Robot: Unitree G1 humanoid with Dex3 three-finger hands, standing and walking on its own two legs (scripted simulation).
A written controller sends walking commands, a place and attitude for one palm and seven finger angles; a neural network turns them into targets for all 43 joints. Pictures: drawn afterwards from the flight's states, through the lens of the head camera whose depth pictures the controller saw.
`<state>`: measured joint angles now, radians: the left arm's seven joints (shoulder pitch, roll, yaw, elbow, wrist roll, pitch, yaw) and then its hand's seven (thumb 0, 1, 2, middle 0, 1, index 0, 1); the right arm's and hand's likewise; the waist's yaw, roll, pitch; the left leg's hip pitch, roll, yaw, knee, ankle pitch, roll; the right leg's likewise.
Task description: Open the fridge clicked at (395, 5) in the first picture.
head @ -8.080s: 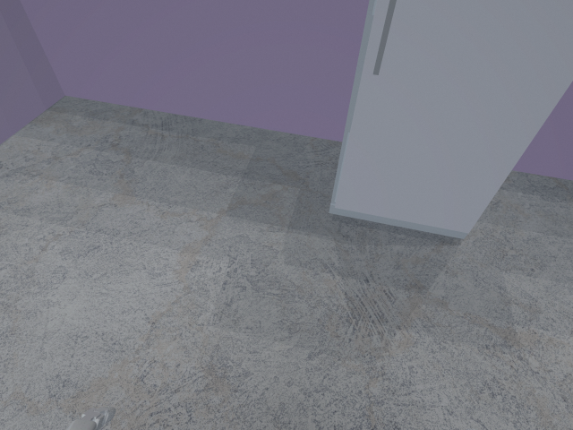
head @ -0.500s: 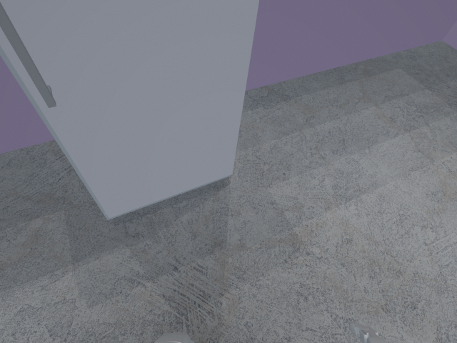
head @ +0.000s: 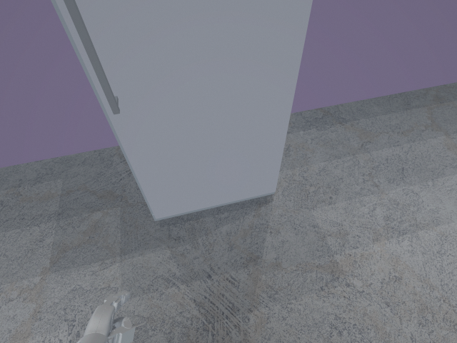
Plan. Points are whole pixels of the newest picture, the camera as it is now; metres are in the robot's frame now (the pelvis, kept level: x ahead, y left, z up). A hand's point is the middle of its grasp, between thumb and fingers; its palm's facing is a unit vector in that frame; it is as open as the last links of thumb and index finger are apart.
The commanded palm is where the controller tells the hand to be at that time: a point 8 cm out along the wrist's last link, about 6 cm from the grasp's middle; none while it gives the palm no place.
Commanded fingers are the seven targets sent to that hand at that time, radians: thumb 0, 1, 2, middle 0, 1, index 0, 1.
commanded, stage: turn to face it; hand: left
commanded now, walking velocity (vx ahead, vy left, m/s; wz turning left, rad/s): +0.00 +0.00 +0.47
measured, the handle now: (94, 53) +0.69 +0.32 +0.15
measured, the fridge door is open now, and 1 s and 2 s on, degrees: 0 0 0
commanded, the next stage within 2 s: take the last steps up to it in 0.30 s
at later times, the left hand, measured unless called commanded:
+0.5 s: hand out of the picture -0.08 +0.25 -0.18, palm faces +0.28 -0.93 -0.22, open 7.4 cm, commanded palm none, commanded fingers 0.00 0.90 0.90 -0.20 -0.30 -0.20 -0.30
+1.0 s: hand out of the picture +0.11 +0.22 -0.15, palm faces +0.18 -0.96 -0.20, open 7.4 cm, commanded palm none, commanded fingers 0.00 0.90 0.90 -0.20 -0.30 -0.20 -0.30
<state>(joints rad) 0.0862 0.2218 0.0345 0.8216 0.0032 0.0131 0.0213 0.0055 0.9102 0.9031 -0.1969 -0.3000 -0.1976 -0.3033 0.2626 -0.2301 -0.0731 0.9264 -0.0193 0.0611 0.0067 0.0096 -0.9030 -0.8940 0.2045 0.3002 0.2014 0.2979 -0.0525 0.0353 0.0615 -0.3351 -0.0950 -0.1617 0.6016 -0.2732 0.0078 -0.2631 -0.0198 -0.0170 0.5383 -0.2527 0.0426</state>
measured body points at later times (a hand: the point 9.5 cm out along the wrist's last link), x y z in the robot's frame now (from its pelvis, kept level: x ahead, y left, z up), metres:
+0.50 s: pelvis -0.04 +0.04 +0.00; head -0.02 +0.08 +0.45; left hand -0.10 +0.30 -0.16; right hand +0.12 -0.18 -0.12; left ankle -0.06 +0.13 -0.73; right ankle -0.01 -0.11 -0.69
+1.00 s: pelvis +0.06 +0.02 +0.00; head +0.07 +0.01 +0.45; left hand +0.10 +0.27 -0.13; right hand +0.00 -0.21 -0.15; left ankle -0.06 +0.13 -0.73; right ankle +0.15 -0.08 -0.73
